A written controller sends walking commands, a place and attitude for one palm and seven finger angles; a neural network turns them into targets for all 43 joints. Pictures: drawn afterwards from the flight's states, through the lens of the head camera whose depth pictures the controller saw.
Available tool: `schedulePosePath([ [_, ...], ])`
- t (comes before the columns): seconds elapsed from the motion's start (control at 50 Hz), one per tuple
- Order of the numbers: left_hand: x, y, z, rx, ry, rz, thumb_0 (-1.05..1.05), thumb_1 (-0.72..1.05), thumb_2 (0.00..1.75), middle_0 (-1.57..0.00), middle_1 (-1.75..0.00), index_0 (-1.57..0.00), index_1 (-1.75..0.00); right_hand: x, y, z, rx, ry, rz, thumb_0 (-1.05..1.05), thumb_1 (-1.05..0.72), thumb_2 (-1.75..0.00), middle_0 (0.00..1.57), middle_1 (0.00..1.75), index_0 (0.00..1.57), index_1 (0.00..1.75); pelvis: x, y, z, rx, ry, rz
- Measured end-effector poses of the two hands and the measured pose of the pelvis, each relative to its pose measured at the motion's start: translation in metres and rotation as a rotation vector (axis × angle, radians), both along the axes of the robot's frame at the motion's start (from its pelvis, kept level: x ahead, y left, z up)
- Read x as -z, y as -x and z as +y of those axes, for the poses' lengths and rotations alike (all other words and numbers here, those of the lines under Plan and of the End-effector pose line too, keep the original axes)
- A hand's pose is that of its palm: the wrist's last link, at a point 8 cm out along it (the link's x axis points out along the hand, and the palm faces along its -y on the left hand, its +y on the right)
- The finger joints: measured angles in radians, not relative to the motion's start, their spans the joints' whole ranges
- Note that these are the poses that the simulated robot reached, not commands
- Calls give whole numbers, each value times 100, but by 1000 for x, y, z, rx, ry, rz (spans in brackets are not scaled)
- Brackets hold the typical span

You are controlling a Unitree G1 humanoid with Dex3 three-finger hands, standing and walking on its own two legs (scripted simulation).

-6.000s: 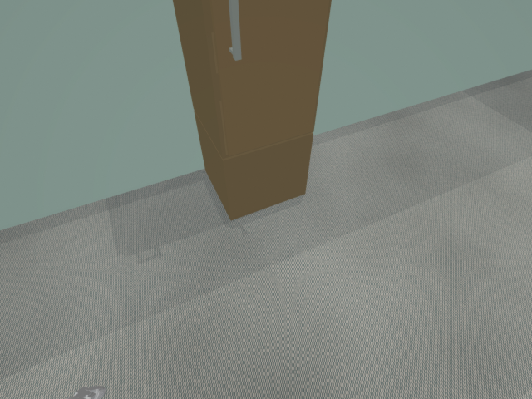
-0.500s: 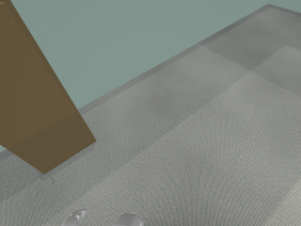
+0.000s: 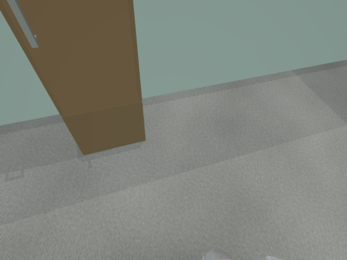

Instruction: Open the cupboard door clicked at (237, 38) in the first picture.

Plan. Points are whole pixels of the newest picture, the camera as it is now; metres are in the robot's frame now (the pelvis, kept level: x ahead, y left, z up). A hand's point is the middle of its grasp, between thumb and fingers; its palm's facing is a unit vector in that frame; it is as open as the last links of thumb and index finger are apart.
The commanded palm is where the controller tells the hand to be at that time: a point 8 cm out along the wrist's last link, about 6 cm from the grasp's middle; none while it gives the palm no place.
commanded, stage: turn to face it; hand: left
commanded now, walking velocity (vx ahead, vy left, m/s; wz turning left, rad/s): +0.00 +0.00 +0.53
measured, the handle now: (22, 16) +0.73 +0.53 +0.14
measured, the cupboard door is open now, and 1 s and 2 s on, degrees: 0 0 0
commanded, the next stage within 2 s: take the last steps up to it in 0.42 s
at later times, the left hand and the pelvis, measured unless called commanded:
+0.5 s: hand out of the picture +0.00 +0.17 -0.15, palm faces +0.26 -0.93 -0.26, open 7.4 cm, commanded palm none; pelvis -0.02 -0.04 +0.00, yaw +15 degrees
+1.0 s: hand out of the picture +0.00 +0.21 -0.16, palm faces +0.32 -0.93 -0.19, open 7.4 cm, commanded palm none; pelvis +0.02 +0.02 +0.01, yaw +18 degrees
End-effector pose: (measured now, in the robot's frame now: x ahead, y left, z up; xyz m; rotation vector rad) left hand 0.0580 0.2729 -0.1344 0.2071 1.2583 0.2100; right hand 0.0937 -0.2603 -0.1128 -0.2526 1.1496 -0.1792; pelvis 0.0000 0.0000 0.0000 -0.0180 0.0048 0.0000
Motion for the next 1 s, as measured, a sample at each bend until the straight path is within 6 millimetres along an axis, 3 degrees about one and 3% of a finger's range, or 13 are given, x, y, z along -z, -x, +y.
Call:
schedulePosePath([
  [0.12, -13, -13, -12, -25, -11, -83, 1, 91, 90, -20, -30, -19, -30, 9, 3, 1, -32, -40, 33, 1, -91, -90, 20, 30, 20, 30, -2, 2, -9, -64, -5, 3],
  [0.26, -21, -11, -44, -49, -48, -173, 0, 91, 90, -20, -30, -20, -30, 37, 5, -18, -60, -93, 65, 1, -91, -90, 20, 30, 20, 30, 9, 6, -36, -139, -22, -1],
  [0.38, -26, 27, -62, -124, -37, -136, 0, 91, 90, -20, -30, -20, -30, 34, 0, -25, -111, -94, 99, 1, -91, -90, 20, 30, 20, 30, 1, 9, -42, -206, -38, -21],
  [0.48, -18, 65, -65, -192, -9, -78, 0, 91, 90, -20, -30, -20, -30, 28, -7, -18, -166, -76, 123, 1, -91, -90, 19, 30, 20, 30, -1, 14, -39, -251, -46, -22],
  [0.66, 20, 156, -39, -344, 63, 73, 0, 91, 90, -20, -30, -20, -30, 17, -31, 37, -307, -18, 49, 1, -91, -90, 19, 30, 20, 30, 11, 27, -7, -305, -24, -19],
  [0.72, 17, 170, -30, -353, 77, 131, 1, 91, 90, -20, -30, -20, -30, 9, -25, 52, -311, -22, 27, 1, -91, -90, 19, 30, 20, 30, 4, 26, 3, -301, -11, -24],
  [0.78, 9, 167, -23, -349, 87, 125, 1, 91, 90, -20, -30, -20, -30, 5, -12, 63, -301, -33, 52, 1, -91, -90, 20, 30, 20, 30, -5, 20, 11, -314, -3, -24],
  [0.86, 1, 149, -17, -344, 87, 89, 1, 91, 90, -20, -30, -19, -30, 8, 12, 69, -270, -49, 124, 1, -91, -90, 20, 30, 20, 30, -10, 9, 19, -324, -6, -23],
  [1.0, -2, 81, -15, -301, 86, 31, 1, 91, 90, -19, -30, -19, -30, 21, 52, 65, -179, -81, 282, 1, -91, -90, 20, 30, 20, 30, -8, -22, 23, -319, -28, -25],
])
